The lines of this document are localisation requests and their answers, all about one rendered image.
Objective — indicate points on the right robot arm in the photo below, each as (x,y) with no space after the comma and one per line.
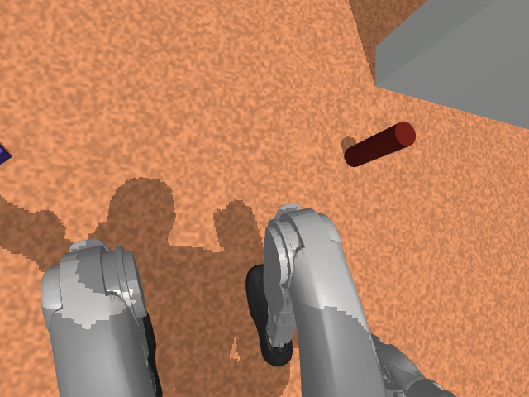
(427,388)

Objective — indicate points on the right robot hand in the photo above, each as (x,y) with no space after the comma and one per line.
(398,371)

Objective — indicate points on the left robot foot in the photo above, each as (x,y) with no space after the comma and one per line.
(150,337)

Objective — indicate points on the right robot foot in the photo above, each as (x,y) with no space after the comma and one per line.
(258,306)

